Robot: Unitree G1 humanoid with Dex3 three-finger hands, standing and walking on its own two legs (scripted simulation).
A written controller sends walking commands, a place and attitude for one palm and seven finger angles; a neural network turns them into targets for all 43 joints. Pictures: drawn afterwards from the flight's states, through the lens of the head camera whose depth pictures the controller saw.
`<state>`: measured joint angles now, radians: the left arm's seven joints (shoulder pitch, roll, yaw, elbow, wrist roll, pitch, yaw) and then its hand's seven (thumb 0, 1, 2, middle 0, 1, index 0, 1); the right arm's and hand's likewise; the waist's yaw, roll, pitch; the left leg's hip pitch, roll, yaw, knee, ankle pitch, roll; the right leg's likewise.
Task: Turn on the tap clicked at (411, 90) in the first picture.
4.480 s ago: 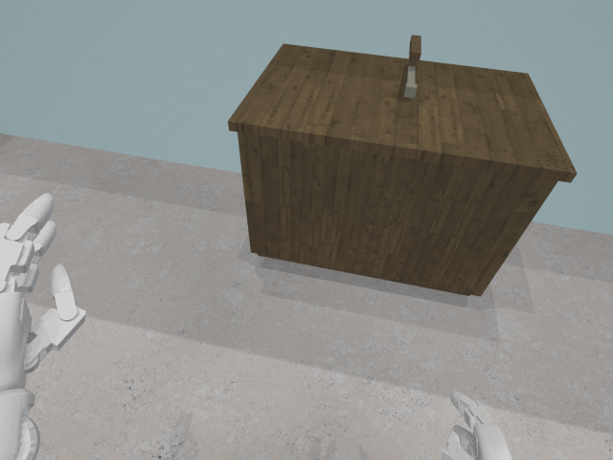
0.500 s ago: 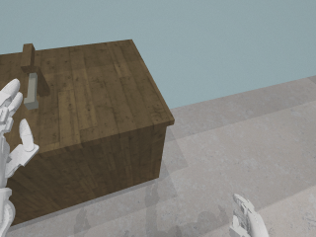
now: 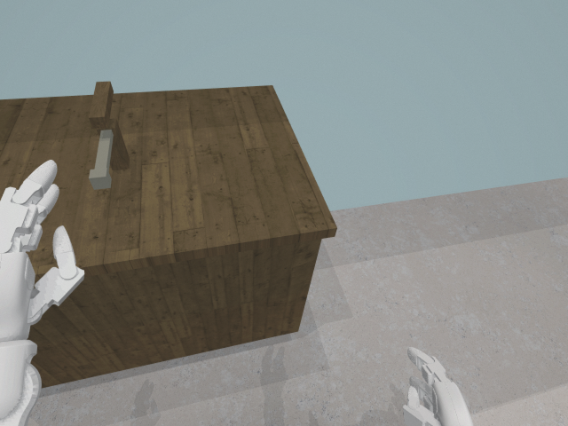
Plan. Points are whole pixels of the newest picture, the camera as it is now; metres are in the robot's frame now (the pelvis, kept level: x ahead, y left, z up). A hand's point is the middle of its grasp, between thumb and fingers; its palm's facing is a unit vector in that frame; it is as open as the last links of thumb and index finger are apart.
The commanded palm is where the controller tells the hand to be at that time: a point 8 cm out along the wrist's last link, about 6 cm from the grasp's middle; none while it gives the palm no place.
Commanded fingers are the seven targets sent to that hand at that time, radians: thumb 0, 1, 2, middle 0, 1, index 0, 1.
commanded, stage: come to a stop and stand still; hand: left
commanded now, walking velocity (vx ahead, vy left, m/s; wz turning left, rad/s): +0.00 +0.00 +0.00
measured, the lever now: (100, 178) +0.48 +0.39 +0.03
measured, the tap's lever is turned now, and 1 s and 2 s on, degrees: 0 0 0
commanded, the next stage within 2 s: look again from close up in 0.68 s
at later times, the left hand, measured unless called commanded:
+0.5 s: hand (118, 236) +0.27 +0.23 +0.15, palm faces +0.37 -0.84 -0.40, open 7.4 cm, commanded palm +0.21 +0.27 +0.17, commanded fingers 0.00 0.90 0.90 -0.20 -0.30 -0.20 -0.30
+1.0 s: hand (111, 235) +0.27 +0.24 +0.16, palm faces +0.39 -0.84 -0.37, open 7.4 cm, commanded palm +0.21 +0.27 +0.17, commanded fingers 0.00 0.90 0.90 -0.20 -0.30 -0.20 -0.30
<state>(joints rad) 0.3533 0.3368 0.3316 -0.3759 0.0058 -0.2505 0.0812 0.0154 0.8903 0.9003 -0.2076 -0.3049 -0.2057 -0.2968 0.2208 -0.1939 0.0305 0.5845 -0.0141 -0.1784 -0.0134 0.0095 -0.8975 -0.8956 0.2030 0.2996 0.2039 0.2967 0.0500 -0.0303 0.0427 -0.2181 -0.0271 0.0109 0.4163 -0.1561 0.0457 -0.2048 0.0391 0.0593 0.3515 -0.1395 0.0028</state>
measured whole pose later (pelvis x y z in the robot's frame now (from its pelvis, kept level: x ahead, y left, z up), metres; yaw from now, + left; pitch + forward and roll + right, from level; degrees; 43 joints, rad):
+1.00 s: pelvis +0.06 -0.01 +0.00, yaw +1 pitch +0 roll -1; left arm 0.44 0.36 0.33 -0.44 -0.05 -0.19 0.09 0.02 0.89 0.90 -0.21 -0.30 -0.21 -0.30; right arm 0.20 -0.20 0.02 0.57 0.01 -0.07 -0.05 0.01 -0.90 -0.90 0.20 0.30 0.20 0.30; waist 0.02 -0.01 0.02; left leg -0.17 -0.03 -0.02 0.38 -0.22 0.03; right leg -0.15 0.04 0.04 0.32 -0.17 -0.01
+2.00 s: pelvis +0.08 +0.02 -0.02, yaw +0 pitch +0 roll -2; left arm 0.43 0.38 0.36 -0.50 -0.05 -0.25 0.11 0.02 0.89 0.90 -0.21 -0.31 -0.21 -0.30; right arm 0.20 -0.20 0.01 0.59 0.02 -0.05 0.00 0.01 -0.90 -0.90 0.20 0.30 0.20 0.30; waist 0.01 0.00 0.03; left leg -0.39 -0.04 -0.01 0.90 -0.46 0.04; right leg -0.24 -0.02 -0.03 0.60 -0.35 0.02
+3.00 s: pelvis +0.14 +0.10 -0.01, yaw -1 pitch +0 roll -1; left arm 0.50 0.37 0.36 -0.54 -0.06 -0.19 0.12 0.02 0.89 0.90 -0.21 -0.30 -0.21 -0.30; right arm 0.19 -0.16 0.04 0.60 0.01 -0.10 -0.03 0.01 -0.90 -0.90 0.20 0.30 0.20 0.30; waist -0.01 0.00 0.02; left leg -0.26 0.02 -0.01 0.54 -0.28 0.00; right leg -0.23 0.04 -0.05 0.48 -0.26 -0.04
